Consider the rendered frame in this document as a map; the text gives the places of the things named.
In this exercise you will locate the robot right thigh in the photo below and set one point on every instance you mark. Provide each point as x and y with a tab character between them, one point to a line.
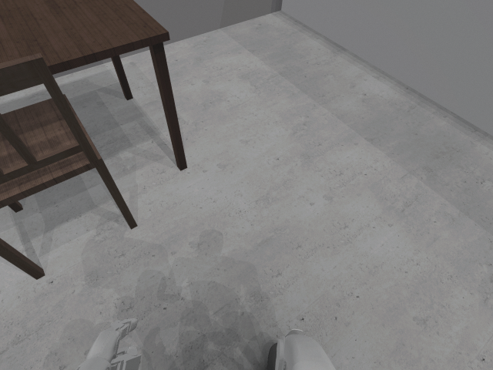
299	352

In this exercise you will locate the left robot hand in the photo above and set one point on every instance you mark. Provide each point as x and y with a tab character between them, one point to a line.
107	343

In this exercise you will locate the chair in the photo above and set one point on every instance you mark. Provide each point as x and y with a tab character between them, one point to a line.
42	145

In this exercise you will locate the table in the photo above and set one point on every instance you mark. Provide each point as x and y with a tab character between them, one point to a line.
74	33

